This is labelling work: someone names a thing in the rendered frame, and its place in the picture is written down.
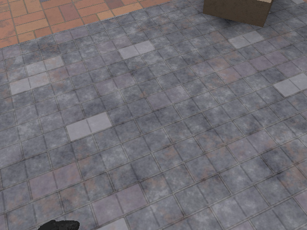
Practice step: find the robot left hand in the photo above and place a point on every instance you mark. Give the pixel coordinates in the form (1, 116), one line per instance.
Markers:
(60, 225)

